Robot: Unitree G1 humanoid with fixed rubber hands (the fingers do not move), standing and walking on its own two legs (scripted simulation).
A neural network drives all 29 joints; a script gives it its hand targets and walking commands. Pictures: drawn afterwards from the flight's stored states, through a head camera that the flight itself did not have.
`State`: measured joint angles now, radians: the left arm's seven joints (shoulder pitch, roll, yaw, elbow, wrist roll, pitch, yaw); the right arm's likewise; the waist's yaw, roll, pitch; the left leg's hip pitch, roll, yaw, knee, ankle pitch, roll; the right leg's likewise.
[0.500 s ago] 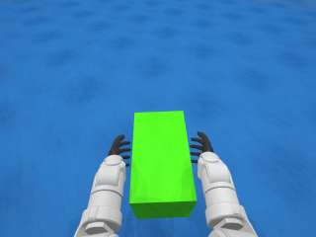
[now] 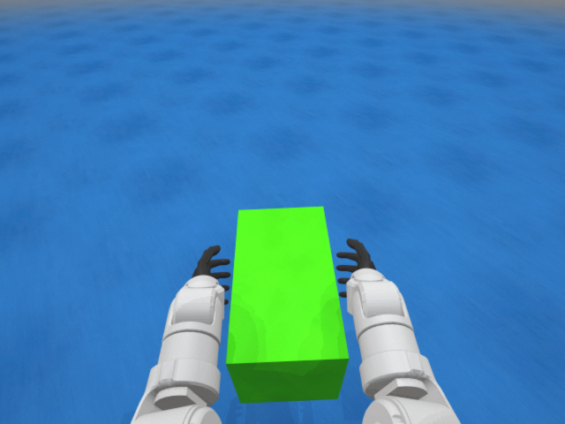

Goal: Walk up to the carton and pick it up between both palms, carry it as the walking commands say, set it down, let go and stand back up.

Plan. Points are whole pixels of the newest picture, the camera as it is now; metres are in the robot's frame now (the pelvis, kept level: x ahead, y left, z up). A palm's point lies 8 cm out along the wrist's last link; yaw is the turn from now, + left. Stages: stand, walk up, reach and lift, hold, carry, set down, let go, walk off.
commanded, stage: reach and lift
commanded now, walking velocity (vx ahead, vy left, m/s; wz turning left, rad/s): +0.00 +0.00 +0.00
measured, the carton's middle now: (284, 298) +0.36 -0.01 -0.04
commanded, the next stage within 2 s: hold in 0.82 s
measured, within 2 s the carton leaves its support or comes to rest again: neither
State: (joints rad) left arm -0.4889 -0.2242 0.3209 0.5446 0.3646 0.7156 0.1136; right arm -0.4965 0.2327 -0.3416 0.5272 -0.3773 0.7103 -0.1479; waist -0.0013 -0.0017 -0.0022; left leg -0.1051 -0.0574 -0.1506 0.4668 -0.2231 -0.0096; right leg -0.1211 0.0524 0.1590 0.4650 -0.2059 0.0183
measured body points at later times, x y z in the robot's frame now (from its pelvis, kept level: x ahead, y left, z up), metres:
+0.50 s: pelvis +0.01 +0.00 +0.00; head -0.05 +0.00 +0.45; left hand +0.33 +0.12 +0.05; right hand +0.33 -0.13 +0.05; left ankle +0.03 +0.13 -0.74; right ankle +0.04 -0.13 -0.74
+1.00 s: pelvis +0.00 +0.00 +0.00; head -0.07 +0.00 +0.45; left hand +0.31 +0.13 +0.05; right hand +0.31 -0.13 +0.05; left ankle +0.03 +0.13 -0.74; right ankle +0.04 -0.13 -0.74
